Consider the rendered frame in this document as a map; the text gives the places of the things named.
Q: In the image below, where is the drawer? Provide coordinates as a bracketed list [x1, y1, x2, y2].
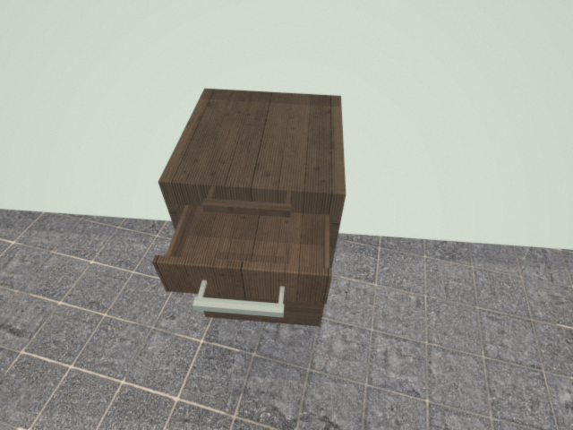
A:
[152, 205, 332, 304]

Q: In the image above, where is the cabinet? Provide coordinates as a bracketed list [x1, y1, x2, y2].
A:
[158, 89, 346, 327]

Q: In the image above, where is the handle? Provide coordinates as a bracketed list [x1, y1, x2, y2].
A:
[202, 198, 291, 218]
[192, 280, 285, 317]

